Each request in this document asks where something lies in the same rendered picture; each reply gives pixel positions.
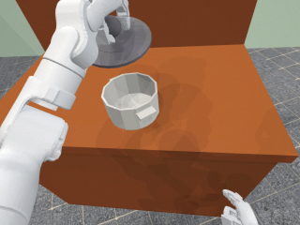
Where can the robot right hand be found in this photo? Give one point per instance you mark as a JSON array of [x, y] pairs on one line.
[[242, 214]]

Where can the lid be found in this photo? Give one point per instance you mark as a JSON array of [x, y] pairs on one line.
[[129, 46]]

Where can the left robot upper arm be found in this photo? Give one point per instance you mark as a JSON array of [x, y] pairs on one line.
[[35, 136]]

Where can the table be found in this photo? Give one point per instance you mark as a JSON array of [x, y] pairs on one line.
[[217, 127]]

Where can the robot left hand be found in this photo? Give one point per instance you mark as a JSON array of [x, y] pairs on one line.
[[121, 6]]

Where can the knob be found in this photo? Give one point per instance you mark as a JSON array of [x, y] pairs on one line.
[[114, 25]]

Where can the left robot forearm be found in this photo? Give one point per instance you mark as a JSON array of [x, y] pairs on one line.
[[72, 51]]

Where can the pot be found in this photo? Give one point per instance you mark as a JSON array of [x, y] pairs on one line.
[[131, 100]]

